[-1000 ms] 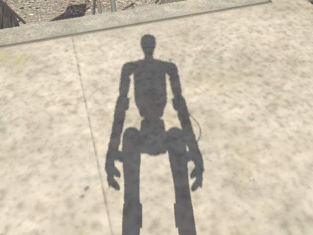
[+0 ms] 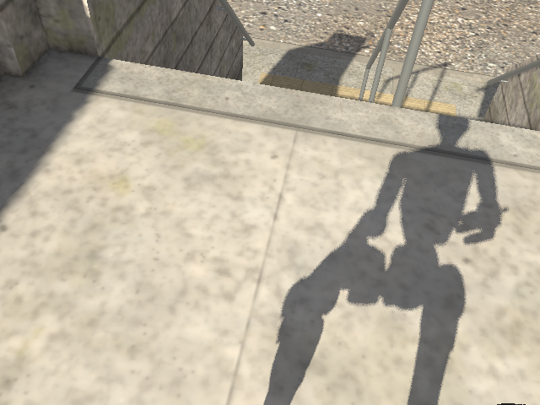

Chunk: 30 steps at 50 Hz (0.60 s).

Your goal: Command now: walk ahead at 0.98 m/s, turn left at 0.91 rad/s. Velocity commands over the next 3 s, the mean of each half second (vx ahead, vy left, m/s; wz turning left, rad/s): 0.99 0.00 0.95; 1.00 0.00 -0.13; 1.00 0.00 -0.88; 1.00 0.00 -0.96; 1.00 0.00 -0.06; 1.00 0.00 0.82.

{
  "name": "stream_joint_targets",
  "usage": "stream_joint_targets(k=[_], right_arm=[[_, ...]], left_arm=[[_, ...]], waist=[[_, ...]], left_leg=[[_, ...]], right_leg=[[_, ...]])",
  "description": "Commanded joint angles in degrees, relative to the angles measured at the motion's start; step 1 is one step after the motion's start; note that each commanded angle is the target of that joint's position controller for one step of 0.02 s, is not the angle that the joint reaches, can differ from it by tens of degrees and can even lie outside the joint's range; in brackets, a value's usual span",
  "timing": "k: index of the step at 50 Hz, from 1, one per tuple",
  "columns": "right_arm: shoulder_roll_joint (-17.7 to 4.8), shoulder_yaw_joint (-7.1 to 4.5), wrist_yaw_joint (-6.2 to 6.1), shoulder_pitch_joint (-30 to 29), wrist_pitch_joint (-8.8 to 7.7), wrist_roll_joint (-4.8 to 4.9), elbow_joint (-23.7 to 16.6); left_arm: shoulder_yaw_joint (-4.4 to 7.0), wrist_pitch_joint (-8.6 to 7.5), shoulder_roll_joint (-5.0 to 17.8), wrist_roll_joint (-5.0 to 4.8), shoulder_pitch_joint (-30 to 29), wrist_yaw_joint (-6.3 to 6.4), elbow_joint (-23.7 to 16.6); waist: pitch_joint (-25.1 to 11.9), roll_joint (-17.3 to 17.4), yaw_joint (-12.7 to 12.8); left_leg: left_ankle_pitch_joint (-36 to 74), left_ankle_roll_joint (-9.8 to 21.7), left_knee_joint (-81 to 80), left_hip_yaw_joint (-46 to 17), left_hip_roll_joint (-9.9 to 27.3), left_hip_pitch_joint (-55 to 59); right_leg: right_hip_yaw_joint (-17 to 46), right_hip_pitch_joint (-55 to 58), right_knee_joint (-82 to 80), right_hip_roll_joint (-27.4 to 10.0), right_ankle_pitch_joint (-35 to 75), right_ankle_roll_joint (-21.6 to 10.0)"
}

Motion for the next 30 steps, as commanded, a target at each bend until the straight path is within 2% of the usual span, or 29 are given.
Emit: stream_joint_targets(k=[1, 2, 3, 4, 5, 6, 7, 8, 9, 10, 11, 12, 13, 14, 15, 16, 18, 20, 22, 23, 25, 27, 28, 29, 30], right_arm=[[-0.06, 0.85, 1.69, -0.52, -0.14, -0.37, -3.67], [-0.36, 0.82, 2.29, -2.44, -0.47, -0.30, -4.35], [-0.91, 0.62, 2.77, -2.93, -0.73, -0.14, -4.83], [-2.24, 0.04, 2.98, -2.33, -0.81, 0.07, -5.00], [-4.24, -0.85, 2.97, 0.52, -0.66, 0.57, -4.85], [-7.26, -2.32, 2.87, 7.78, -0.33, 1.15, -3.72], [-11.70, -4.65, 2.55, 19.97, -0.01, 1.11, -0.60], [-15.31, -6.50, 1.36, 29.99, 0.57, 1.48, 3.25], [-18.18, -5.76, 1.40, 24.04, 0.46, 0.84, 2.64], [-14.95, -3.98, 2.11, 21.97, -1.48, -1.06, -1.06], [-9.76, -3.29, 2.44, 22.44, -2.84, -1.41, -1.22], [-8.72, -2.89, 2.75, 20.78, -4.02, -1.89, -0.52], [-6.88, -2.09, 3.01, 16.91, -4.82, -1.78, -0.85], [-7.32, -2.17, 2.43, 12.80, -5.10, -2.06, -1.93], [-6.93, -1.94, 1.78, 10.60, -5.02, -1.89, -2.75], [-6.02, -1.61, 1.11, 10.21, -4.90, -1.20, -2.70], [-4.68, -1.11, -0.41, 12.32, -4.86, -0.52, -2.13], [-3.69, -0.81, -1.62, 14.88, -4.19, -0.13, -0.48], [-4.07, -1.03, -1.89, 16.66, -3.45, -0.13, 0.82], [-4.45, -1.25, -1.76, 17.30, -3.32, -0.04, 1.34], [-3.59, -1.21, -1.66, 18.52, -3.44, 0.08, 2.87], [-2.77, -1.19, -2.32, 19.47, -3.25, 0.15, 4.67], [-3.17, -1.45, -2.62, 19.47, -2.93, -0.13, 5.25], [-4.62, -1.95, -2.70, 18.60, -2.65, -0.93, 5.26], [-6.37, -2.34, -2.20, 16.91, -2.35, -2.35, 4.86]], left_arm=[[0.56, -1.56, 7.23, -0.32, -12.14, 0.68, -8.00], [0.83, -1.22, 8.57, -0.46, -10.87, 0.76, -8.06], [1.12, -0.77, 10.23, -0.48, -10.80, 0.78, -8.44], [1.51, -0.20, 12.02, -0.52, -10.45, 0.86, -8.90], [1.90, 0.61, 13.60, -0.63, -10.16, 1.04, -9.36], [2.22, 1.47, 14.77, -0.77, -10.79, 1.01, -9.96], [2.43, 1.90, 15.16, -1.48, -12.50, 0.87, -11.18], [1.21, 1.21, 10.96, -1.38, -13.67, 0.63, -11.74], [-2.31, -1.58, -1.92, 0.31, -8.83, -0.30, -14.64], [-3.21, -4.76, -0.63, -1.64, -7.94, -0.83, -20.11], [-1.76, -5.95, 6.27, -3.59, -17.59, -0.76, -20.93], [-1.88, -5.85, 5.00, -4.00, -20.17, -0.34, -21.91], [-2.21, -4.89, 3.47, -2.45, -19.31, 0.21, -20.81], [-2.04, -3.81, 2.70, -1.63, -15.99, 0.04, -20.42], [-1.64, -2.50, 3.38, -1.16, -14.72, -0.11, -19.99], [-1.31, -1.67, 3.67, -0.82, -14.88, 0.02, -20.06], [-1.57, -1.04, 2.71, 0.44, -21.08, 0.54, -22.14], [-2.23, -1.28, -0.05, 1.15, -28.59, 0.57, -25.00], [-2.45, -1.54, -1.69, 0.39, -32.68, 0.13, -27.01], [-2.21, -1.79, -1.46, -0.32, -34.26, -0.13, -27.98], [-1.28, -2.42, 0.32, -1.44, -35.03, -0.65, -28.78], [-0.47, -3.02, 1.89, -2.06, -35.15, -1.10, -29.01], [0.05, -3.31, 2.88, -2.28, -34.09, -1.21, -28.95], [0.98, -3.45, 4.69, -2.45, -30.26, -1.11, -28.28], [2.21, -3.30, 7.18, -2.88, -23.11, -0.63, -26.74]], waist=[[9.53, -0.07, -5.49], [9.74, 0.67, -4.75], [9.24, 0.19, -5.13], [7.24, -1.49, -5.95], [4.41, -4.14, -8.06], [-0.08, -6.64, -12.40], [-6.44, -6.87, -18.41], [-7.14, -0.02, -21.96], [-4.52, 23.79, -10.10], [-19.42, 24.38, -7.47], [-12.93, 10.18, -10.63], [-5.72, 0.01, -7.93], [-3.68, -7.09, -5.04], [-2.75, -6.31, -1.65], [-0.87, -5.75, -0.68], [0.53, -5.21, -0.32], [3.42, -5.68, -2.57], [4.94, -3.08, -5.61], [4.46, 0.52, -8.12], [4.20, 1.80, -9.18], [3.43, 4.05, -10.53], [4.05, 5.47, -10.69], [4.06, 6.24, -9.85], [2.10, 7.65, -7.60], [-2.50, 8.88, -3.71]], left_leg=[[7.91, 0.92, -9.25, 0.41, 1.71, 5.39], [8.26, 1.66, -12.64, 2.44, 0.94, 6.28], [7.27, 2.58, -15.57, 5.13, -0.71, 9.06], [4.87, 3.38, -16.41, 8.32, -3.41, 12.87], [0.38, 4.11, -16.08, 10.88, -6.48, 17.33], [-4.52, 5.22, -15.58, 12.38, -9.55, 26.55], [-6.31, 7.37, -18.55, 11.83, -12.54, 44.05], [-5.43, 9.66, -24.08, 4.62, -12.31, 59.59], [-3.19, 15.71, -29.74, -18.59, -5.45, 66.29], [-32.67, 23.48, -49.52, -51.26, 5.18, 72.43], [-37.86, 18.52, -55.92, -53.63, 5.78, 67.34], [-34.72, 16.57, -55.64, -50.34, 5.43, 57.75], [-29.92, 14.45, -53.32, -44.15, 3.13, 48.43], [-27.08, 14.54, -51.85, -39.72, 0.58, 40.74], [-24.44, 14.26, -52.76, -35.18, -1.99, 35.78], [-20.97, 14.12, -53.64, -30.94, -3.52, 33.11], [-10.54, 13.70, -54.72, -24.19, -6.62, 29.34], [-2.31, 11.80, -52.93, -19.82, -9.47, 28.78], [-1.95, 9.47, -51.98, -19.01, -10.50, 29.69], [-2.95, 8.85, -51.98, -19.91, -10.30, 30.04], [-4.11, 8.18, -50.96, -21.00, -8.47, 33.59], [0.00, 7.85, -49.11, -22.39, -5.74, 41.11], [7.37, 7.63, -47.46, -22.64, -4.59, 45.31], [21.68, 7.16, -44.05, -21.78, -3.77, 50.01], [37.85, 6.34, -36.38, -20.20, -3.80, 53.26]], right_leg=[[0.78, -11.74, -11.93, -14.29, 15.31, -8.67], [-0.48, -8.75, -11.26, -14.51, 18.43, -8.31], [-1.95, -6.33, -9.21, -14.56, 28.45, -7.86], [-2.79, -3.38, -5.34, -14.84, 44.74, -7.67], [-3.30, -0.58, 1.10, -15.31, 61.28, -7.58], [-3.34, -0.75, 12.30, -15.82, 72.80, -7.90], [-2.01, -7.16, 28.43, -15.43, 75.83, -8.01], [-0.46, -21.18, 53.08, -9.01, 46.02, -5.23], [7.19, -43.08, 77.89, 2.98, -13.71, -3.67], [21.55, -53.26, 81.36, 4.03, -12.77, -6.17], [22.88, -55.34, 76.68, 1.29, -5.23, -8.69], [21.84, -55.06, 71.60, -0.15, -1.69, -8.91], [22.67, -49.41, 66.97, -2.93, 1.19, -8.52], [23.88, -44.67, 62.83, -4.28, 3.74, -7.27], [23.81, -42.12, 59.39, -5.11, 4.42, -5.78], [23.04, -40.80, 54.73, -5.56, 4.84, -4.46], [19.92, -39.33, 44.36, -4.59, 10.11, -2.18], [17.53, -38.00, 31.75, -2.12, 20.04, -0.75], [15.83, -35.54, 21.80, 0.46, 25.52, -0.33], [15.51, -33.64, 18.01, 1.54, 26.06, -0.31], [15.78, -30.87, 12.84, 1.67, 29.50, -0.79], [16.72, -31.74, 9.69, 0.51, 29.92, -1.79], [16.17, -31.84, 8.91, 0.61, 27.47, -2.58], [14.16, -30.05, 9.33, 1.61, 23.67, -3.89], [11.80, -23.99, 10.46, 3.14, 20.00, -5.93]])
Next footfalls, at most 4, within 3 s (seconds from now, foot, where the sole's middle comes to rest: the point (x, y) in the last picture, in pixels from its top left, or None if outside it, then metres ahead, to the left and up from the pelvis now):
0.16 left None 0.33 0.11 -0.76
0.62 right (238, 306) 0.78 0.13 -0.76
1.06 left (122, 235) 0.98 0.51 -0.76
1.50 right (214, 143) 1.44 0.30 -0.76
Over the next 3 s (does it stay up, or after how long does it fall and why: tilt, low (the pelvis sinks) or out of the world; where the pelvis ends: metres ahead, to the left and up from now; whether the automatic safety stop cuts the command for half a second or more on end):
stays up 2.09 -0.14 -0.44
